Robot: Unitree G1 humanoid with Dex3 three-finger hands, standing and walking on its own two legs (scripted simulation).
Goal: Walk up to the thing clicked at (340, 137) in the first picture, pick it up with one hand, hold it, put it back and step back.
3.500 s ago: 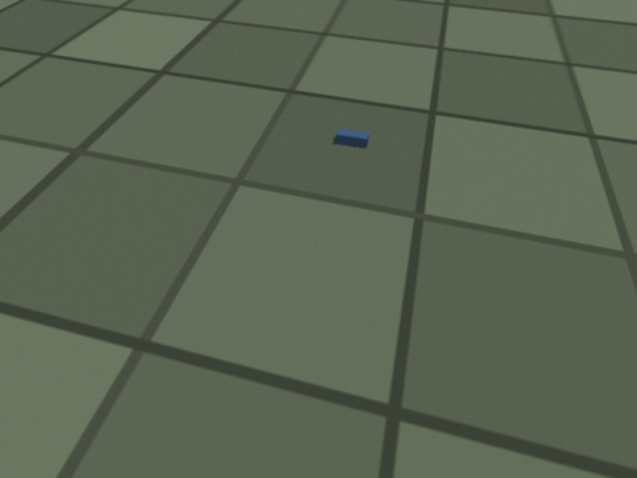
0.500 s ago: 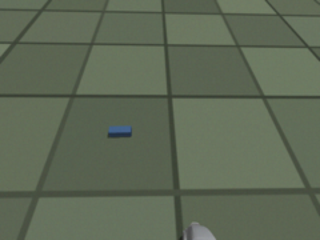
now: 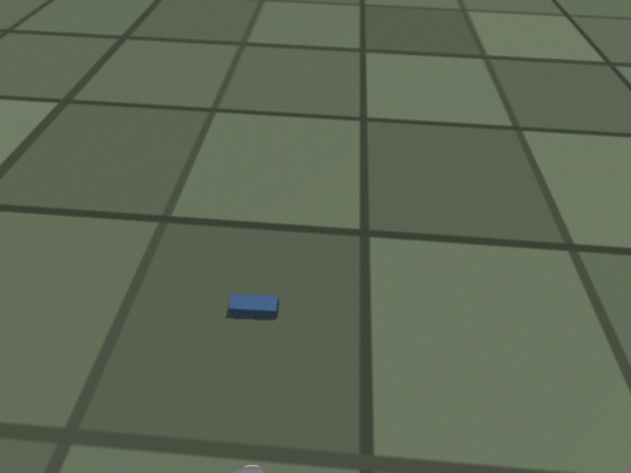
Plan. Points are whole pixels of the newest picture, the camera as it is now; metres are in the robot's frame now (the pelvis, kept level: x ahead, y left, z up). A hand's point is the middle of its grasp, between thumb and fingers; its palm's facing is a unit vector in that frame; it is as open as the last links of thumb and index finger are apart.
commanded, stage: walk up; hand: left
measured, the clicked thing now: (254, 306) +0.76 +0.23 -0.74
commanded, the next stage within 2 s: none
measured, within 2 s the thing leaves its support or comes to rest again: neither
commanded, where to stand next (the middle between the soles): +0.37 +0.00 m, yaw -1 degrees
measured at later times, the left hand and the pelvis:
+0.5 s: hand (162, 385) +0.27 +0.25 -0.13, palm faces -0.05 -0.91 -0.40, open 7.3 cm; pelvis +0.17 -0.02 -0.01, yaw -1 degrees
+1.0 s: hand (168, 351) +0.33 +0.27 -0.16, palm faces -0.08 -0.93 -0.37, open 7.3 cm; pelvis +0.28 -0.01 -0.01, yaw -1 degrees
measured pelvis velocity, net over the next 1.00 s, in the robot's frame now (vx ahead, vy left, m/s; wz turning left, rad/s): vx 0.28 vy -0.01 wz -0.03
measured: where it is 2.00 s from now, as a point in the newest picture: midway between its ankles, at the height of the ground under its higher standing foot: (320, 445)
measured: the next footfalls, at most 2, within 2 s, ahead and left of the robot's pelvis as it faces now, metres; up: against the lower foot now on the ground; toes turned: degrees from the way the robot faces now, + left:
left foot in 0.02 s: +0.14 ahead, +0.13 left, +0.00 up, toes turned +5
right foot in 0.42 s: +0.35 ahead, -0.14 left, +0.00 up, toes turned -4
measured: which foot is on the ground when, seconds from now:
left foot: up 0.00-0.00, down 0.02-0.44, up 0.46-0.78, down 0.80-1.00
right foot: down 0.00-0.04, up 0.06-0.40, down 0.42-1.00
